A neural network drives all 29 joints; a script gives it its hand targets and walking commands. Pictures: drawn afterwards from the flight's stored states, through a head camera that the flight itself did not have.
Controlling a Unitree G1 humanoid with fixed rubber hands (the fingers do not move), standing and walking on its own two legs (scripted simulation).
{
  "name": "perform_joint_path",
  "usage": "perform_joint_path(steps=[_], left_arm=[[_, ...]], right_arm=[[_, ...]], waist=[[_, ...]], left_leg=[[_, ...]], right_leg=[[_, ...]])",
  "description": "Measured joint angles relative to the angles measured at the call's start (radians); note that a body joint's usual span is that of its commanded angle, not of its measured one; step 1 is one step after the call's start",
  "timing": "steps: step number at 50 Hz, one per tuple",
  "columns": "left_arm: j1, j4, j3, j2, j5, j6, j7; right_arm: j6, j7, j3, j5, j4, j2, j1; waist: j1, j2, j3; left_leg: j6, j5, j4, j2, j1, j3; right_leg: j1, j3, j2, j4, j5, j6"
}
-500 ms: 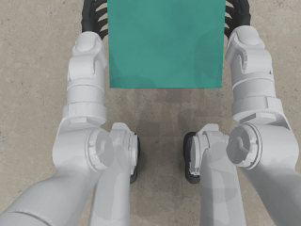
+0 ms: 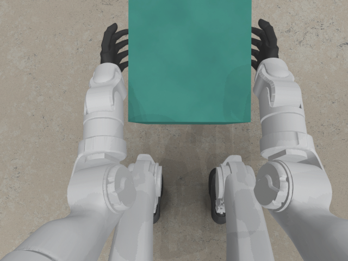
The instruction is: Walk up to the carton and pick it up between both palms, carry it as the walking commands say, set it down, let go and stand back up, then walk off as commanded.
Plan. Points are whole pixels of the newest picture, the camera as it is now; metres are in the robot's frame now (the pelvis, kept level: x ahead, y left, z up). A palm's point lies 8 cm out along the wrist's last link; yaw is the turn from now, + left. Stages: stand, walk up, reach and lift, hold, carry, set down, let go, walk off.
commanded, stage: reach and lift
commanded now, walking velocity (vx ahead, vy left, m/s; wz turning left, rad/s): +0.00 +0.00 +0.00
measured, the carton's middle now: (186, 72) +0.50 +0.01 -0.13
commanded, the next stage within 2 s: none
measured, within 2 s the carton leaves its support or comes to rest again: neither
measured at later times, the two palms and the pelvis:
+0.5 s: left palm (97, 59) +0.48 +0.16 +0.01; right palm (284, 53) +0.48 -0.15 +0.00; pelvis +0.01 +0.00 +0.06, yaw +0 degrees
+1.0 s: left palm (73, 49) +0.46 +0.16 +0.08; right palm (313, 40) +0.47 -0.15 +0.08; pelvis +0.03 +0.00 +0.12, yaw +0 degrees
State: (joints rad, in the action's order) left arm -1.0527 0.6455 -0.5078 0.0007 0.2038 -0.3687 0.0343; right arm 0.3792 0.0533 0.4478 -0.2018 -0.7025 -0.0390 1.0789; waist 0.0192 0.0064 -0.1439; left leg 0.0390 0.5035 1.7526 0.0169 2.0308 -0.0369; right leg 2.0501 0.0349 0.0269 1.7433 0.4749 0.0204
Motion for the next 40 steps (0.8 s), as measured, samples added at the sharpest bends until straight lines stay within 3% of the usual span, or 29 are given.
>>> perform_joint_path(steps=[40], left_arm=[[0.224,-0.050,-0.001,0.082,0.040,-0.001,-0.017]], right_arm=[[0.008,-0.025,0.001,-0.054,0.053,0.077,-0.219]], waist=[[-0.001,-0.012,-0.072]], left_leg=[[-0.007,-0.035,-0.313,0.000,-0.394,-0.004]], right_leg=[[-0.399,-0.001,-0.007,-0.312,-0.028,-0.003]])
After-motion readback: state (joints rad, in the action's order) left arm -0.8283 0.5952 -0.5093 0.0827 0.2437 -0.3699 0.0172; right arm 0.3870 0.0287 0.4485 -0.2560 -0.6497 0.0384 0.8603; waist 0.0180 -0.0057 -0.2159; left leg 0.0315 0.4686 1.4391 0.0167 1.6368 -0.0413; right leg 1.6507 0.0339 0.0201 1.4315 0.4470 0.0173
